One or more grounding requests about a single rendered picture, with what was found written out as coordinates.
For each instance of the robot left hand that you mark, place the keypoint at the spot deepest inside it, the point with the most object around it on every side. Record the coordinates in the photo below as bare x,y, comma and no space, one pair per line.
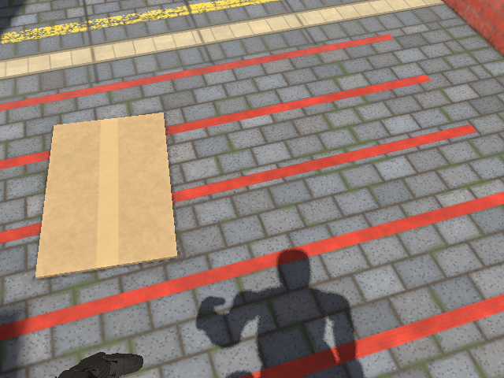
102,365

